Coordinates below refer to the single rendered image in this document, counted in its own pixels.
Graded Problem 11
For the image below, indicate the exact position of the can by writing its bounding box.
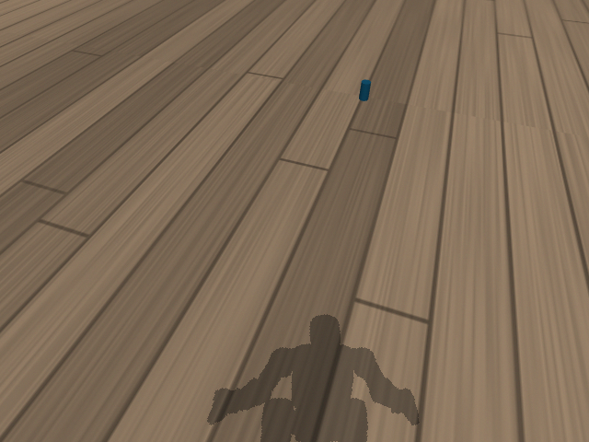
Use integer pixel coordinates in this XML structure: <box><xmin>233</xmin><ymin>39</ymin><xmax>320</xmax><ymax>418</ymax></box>
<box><xmin>359</xmin><ymin>80</ymin><xmax>371</xmax><ymax>101</ymax></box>

